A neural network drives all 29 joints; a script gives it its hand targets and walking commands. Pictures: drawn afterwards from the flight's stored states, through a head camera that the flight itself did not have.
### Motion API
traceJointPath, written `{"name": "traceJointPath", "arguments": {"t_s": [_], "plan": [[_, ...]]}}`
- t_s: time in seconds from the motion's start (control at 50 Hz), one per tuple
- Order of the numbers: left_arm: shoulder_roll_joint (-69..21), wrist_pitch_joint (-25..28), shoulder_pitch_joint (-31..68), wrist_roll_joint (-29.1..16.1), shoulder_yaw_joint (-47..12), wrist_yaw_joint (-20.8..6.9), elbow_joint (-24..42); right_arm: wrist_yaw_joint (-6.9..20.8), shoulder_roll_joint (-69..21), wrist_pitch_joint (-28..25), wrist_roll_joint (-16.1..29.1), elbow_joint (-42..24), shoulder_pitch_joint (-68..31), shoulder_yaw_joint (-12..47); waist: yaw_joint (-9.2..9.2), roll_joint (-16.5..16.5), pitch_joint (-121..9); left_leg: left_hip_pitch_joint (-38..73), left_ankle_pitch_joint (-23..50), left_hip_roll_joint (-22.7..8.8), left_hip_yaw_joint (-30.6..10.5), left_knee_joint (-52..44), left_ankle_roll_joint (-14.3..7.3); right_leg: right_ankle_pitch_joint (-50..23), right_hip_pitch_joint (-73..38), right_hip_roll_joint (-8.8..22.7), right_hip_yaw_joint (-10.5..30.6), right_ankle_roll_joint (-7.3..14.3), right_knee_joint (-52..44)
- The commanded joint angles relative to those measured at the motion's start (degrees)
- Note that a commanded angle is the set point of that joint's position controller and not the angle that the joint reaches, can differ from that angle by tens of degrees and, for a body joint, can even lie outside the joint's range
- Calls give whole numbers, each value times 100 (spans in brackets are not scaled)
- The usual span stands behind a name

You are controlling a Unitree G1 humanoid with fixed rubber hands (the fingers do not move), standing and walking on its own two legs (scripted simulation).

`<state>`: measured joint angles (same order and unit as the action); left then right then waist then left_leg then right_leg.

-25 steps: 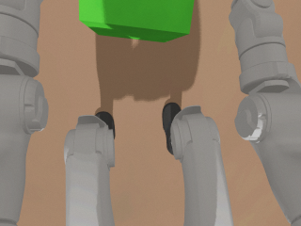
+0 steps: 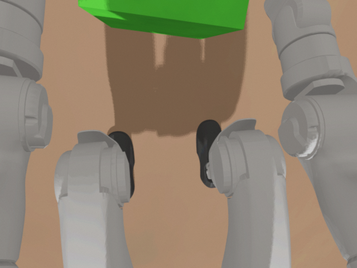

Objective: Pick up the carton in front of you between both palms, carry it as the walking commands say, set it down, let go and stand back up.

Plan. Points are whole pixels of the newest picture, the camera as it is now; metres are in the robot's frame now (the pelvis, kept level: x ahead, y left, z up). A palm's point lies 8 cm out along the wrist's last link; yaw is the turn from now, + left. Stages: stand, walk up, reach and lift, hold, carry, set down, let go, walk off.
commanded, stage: reach and lift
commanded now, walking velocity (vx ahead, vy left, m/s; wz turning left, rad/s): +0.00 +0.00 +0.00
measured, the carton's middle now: out of the picture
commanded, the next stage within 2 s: none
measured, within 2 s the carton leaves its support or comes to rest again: leaves its support in 0.60 s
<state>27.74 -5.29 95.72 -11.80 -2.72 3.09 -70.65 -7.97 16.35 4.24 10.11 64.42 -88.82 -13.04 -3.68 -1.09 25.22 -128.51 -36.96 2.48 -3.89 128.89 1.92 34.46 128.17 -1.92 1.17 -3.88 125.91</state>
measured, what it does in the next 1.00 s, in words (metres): rises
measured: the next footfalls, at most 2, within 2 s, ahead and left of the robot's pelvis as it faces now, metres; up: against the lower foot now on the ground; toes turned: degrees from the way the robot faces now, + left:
none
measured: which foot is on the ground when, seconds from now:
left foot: down 0.00-1.00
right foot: down 0.00-1.00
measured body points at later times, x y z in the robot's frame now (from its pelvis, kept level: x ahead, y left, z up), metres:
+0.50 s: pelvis +0.00 +0.00 +0.00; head +0.38 +0.02 +0.22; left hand +0.59 +0.15 -0.18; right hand +0.57 -0.16 -0.18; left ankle +0.09 +0.12 -0.33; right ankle +0.11 -0.13 -0.33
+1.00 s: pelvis -0.02 -0.01 +0.09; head +0.27 +0.02 +0.43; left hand +0.53 +0.16 +0.01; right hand +0.52 -0.15 +0.01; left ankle +0.09 +0.13 -0.33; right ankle +0.11 -0.14 -0.33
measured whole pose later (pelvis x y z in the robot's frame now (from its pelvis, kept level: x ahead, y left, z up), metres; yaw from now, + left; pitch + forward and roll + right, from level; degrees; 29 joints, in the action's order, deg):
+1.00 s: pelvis -0.02 -0.01 +0.09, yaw +3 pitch +43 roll -1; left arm 6.3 -20.9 74.7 14.8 26.2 0.9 -51.5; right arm -3.6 0.6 21.9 -14.7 42.6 -68.9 -34.0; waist -2.1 0.6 -3.2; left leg -121.9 -28.8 7.1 -5.9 107.6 4.1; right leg 28.3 121.5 -5.5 5.1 -5.3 106.5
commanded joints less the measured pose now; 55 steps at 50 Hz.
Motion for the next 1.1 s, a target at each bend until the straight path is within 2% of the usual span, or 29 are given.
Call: {"name": "traceJointPath", "arguments": {"t_s": [0.0,0.08,0.16,0.2,0.22,0.26,0.3,0.36,0.4,0.48,0.52,0.6,0.64,0.66,0.7,0.74,0.76,0.8,0.84,0.9,0.96,1.08], "plan": [[497,95,1584,69,138,21,522,0,716,-103,-69,-545,-1270,-110,-207,633,-7231,3335,2482,-25,402,-1067,32,-2765,-3608,-98,-579,64,-717],[378,67,1835,52,81,29,563,19,618,-80,-6,-618,-1542,3,-168,612,-7089,3338,2203,-18,397,-1157,12,-2449,-3489,-92,-597,65,-787],[-261,13,2186,-22,-141,-49,528,105,110,-40,52,-600,-1892,187,-174,611,-6812,3382,1931,30,384,-1230,-18,-2201,-3495,-164,-616,103,-840],[-460,-24,2174,191,52,-83,457,137,-70,-1,-198,-560,-1923,12,-170,593,-6623,3382,1807,72,403,-1233,-6,-2092,-3604,-218,-607,103,-842],[-830,-59,2230,316,94,-147,460,225,-555,54,-263,-588,-2071,63,-70,550,-6542,3399,1793,98,415,-1237,-31,-2053,-3622,-257,-598,98,-837],[-3160,-192,2757,424,-227,-662,500,741,-2742,213,-358,-785,-2839,459,-25,575,-6330,3297,1756,206,445,-1191,-96,-1940,-3534,-369,-610,137,-834],[-4698,-376,2593,662,-54,-1166,605,1289,-4135,459,-547,-1035,-3214,545,36,604,-5961,3039,1677,296,533,-1123,-151,-1714,-3232,-444,-627,171,-756],[-5571,-561,2165,806,121,-1593,879,1707,-4903,747,-740,-1318,-3136,596,52,464,-5592,2542,1584,351,621,-1113,-199,-1652,-3064,-454,-659,248,-724],[-5864,-642,2131,766,119,-1699,1072,1844,-5271,830,-625,-1362,-2901,689,64,381,-5694,2429,1629,382,651,-1105,-231,-1810,-3118,-458,-659,266,-678],[-6351,-689,2127,584,-197,-1676,1551,1897,-5657,834,-188,-1800,-3073,1099,107,528,-6778,3093,2437,409,651,-1025,-252,-2536,-3334,-487,-696,263,-536],[-6650,-696,2274,399,-464,-1612,1972,1859,-5869,842,59,-2146,-3258,1392,56,574,-7723,3652,2992,417,651,-971,-246,-2999,-3572,-508,-733,241,-523],[-7223,-800,2688,71,-999,-1418,3328,1714,-6243,987,328,-3111,-3444,1989,-55,694,-10621,5229,4334,485,688,-976,-163,-4051,-4344,-580,-842,172,-654],[-7606,-942,2675,59,-1213,-1302,3819,1640,-6437,1101,328,-3564,-3454,2232,-64,798,-11867,5806,4668,546,728,-1108,-92,-4185,-4468,-660,-896,127,-771],[-7708,-1018,2611,101,-1263,-1245,3958,1594,-6486,1164,293,-3776,-3448,2295,-65,780,-12220,5854,4567,577,748,-1216,-73,-4085,-4591,-688,-907,125,-870],[-7854,-1187,2169,287,-1195,-1221,3751,1569,-6577,1298,114,-3805,-3280,2281,-38,685,-11839,5451,4037,633,835,-1519,-32,-3658,-4600,-719,-929,122,-1150],[-8050,-1329,1559,548,-830,-1291,3127,1625,-6759,1422,-205,-3341,-2818,2078,-45,594,-10608,4961,3594,689,874,-1834,13,-3132,-4027,-727,-969,61,-1490],[-8113,-1377,1365,708,-618,-1326,2834,1669,-6835,1470,-364,-3115,-2651,1898,-33,575,-10034,4586,3145,696,907,-2001,39,-2745,-3798,-729,-960,59,-1659],[-8148,-1445,1124,1155,-57,-1392,2237,1752,-6904,1557,-846,-2571,-2331,1335,-44,555,-8836,3746,2153,707,930,-2378,44,-1956,-3388,-727,-937,98,-1989],[-8068,-1486,975,1535,463,-1456,1881,1814,-6859,1620,-1298,-2171,-2101,815,-50,532,-8105,3266,1572,715,922,-2707,7,-1482,-3202,-721,-886,146,-2319],[-7940,-1489,964,1879,946,-1502,1662,1855,-6826,1641,-1667,-1996,-2037,426,-19,468,-7847,3163,1218,740,917,-3096,-67,-1173,-3259,-730,-841,176,-2709],[-7873,-1484,1072,2019,1127,-1525,1641,1882,-6859,1646,-1766,-2030,-2141,346,48,417,-8019,3325,1054,748,923,-3381,-113,-1008,-3476,-738,-820,190,-2996],[-8132,-1585,1231,1892,830,-1592,2088,1950,-7236,1776,-1553,-2390,-2330,801,155,260,-9182,4137,1201,752,961,-3776,-107,-1100,-4315,-767,-833,138,-3428]]}}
